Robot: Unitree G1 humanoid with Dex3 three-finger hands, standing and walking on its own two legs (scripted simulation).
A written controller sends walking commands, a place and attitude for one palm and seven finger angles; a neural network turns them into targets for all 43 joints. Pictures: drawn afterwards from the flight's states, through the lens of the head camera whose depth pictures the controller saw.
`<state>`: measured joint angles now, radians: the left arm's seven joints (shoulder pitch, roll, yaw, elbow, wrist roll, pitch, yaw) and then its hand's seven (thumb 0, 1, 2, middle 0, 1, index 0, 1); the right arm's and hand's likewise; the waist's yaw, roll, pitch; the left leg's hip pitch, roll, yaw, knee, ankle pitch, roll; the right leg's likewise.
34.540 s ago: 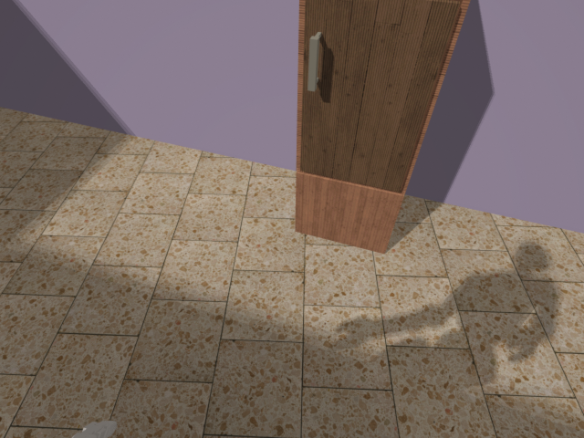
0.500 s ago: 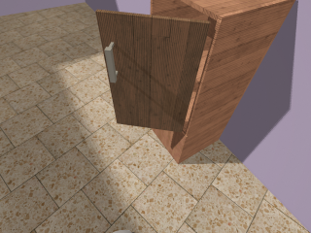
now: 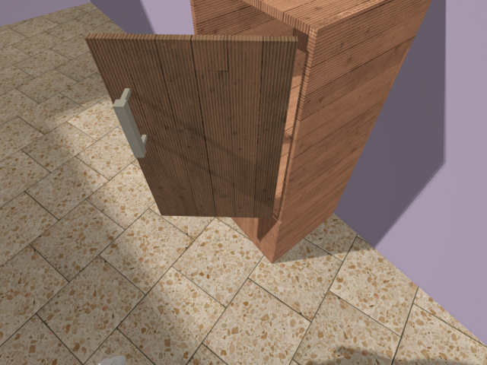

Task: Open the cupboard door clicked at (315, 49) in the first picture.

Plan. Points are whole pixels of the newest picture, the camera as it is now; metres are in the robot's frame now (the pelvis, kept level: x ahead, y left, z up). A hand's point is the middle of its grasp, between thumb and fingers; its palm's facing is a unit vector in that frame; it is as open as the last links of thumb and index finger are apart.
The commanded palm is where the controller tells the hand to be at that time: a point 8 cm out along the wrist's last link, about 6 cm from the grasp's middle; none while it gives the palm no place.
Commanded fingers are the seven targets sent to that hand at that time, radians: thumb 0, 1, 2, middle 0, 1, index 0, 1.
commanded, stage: come to a stop and stand still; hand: left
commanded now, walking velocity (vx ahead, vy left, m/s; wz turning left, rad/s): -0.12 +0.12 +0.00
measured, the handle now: (133, 124) +0.56 +0.26 +0.05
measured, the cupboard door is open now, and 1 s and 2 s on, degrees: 50 50 50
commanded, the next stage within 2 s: look again from close up in 1.14 s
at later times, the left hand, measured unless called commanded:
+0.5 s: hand out of the picture -0.01 +0.22 -0.17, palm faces +0.06 -0.98 -0.17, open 7.4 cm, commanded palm none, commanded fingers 0.00 0.90 0.90 -0.20 -0.30 -0.20 -0.30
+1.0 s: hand out of the picture +0.03 +0.22 -0.17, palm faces +0.01 -0.98 -0.17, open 7.3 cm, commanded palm none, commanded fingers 0.00 0.90 0.90 -0.20 -0.30 -0.20 -0.30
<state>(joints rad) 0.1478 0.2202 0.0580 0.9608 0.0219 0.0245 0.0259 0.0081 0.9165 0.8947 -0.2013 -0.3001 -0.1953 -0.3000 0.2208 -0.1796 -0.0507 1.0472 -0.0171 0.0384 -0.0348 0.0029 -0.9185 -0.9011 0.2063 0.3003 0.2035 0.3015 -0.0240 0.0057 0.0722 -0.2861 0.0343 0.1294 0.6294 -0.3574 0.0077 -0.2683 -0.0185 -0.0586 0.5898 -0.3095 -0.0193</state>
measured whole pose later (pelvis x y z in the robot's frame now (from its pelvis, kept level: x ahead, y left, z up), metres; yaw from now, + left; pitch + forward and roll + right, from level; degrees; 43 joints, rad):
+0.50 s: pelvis -0.01 +0.04 +0.01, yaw +0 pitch +0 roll +0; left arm 0.24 0.20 0.03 1.08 0.02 0.03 0.01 0.01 0.91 0.89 -0.20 -0.30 -0.20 -0.30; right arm 0.18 -0.15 -0.01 1.05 -0.02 0.02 -0.02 0.00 -0.93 -0.90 0.21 0.30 0.20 0.30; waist 0.04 -0.05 0.04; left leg -0.19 -0.02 0.04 0.46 -0.28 0.04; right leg -0.22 -0.06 -0.04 0.46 -0.24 0.03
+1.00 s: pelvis +0.01 +0.04 +0.01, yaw -1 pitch +0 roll +0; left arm 0.24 0.17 0.01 1.13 0.01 0.00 0.03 0.01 0.92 0.89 -0.20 -0.30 -0.20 -0.30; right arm 0.30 -0.12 0.01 1.15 -0.01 -0.01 -0.04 0.01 -0.91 -0.90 0.20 0.30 0.20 0.30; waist -0.01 -0.03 0.04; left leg -0.11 -0.03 0.06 0.40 -0.30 0.04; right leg -0.15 -0.06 -0.02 0.42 -0.26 0.05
